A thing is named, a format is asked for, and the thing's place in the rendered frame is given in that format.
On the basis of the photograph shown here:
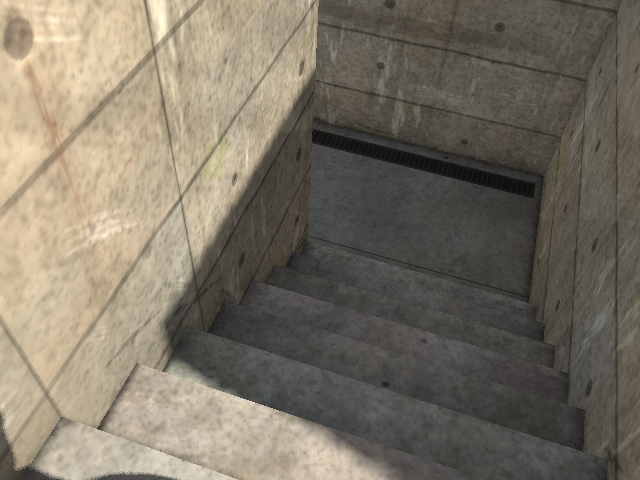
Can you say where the stairs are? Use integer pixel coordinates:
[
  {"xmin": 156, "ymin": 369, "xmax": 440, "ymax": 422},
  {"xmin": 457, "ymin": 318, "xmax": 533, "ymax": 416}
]
[{"xmin": 97, "ymin": 241, "xmax": 608, "ymax": 480}]

